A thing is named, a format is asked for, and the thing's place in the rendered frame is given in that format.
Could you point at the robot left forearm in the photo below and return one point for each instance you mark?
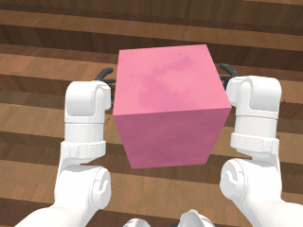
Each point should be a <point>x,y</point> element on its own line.
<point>84,114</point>

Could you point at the robot right thigh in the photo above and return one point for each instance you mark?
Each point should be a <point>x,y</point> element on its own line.
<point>192,219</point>

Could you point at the right robot hand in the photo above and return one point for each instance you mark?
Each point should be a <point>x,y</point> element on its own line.
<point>231,71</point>

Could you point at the left robot upper arm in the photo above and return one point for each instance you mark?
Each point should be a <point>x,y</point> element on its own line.
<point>80,191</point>

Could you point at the right robot upper arm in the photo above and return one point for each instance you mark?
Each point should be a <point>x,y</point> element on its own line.
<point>255,187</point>

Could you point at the robot right forearm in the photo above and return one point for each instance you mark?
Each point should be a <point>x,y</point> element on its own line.
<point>257,101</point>

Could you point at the left robot hand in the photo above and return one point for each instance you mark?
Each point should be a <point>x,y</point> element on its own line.
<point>100,77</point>

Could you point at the carton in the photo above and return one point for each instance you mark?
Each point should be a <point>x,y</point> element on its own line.
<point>170,105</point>

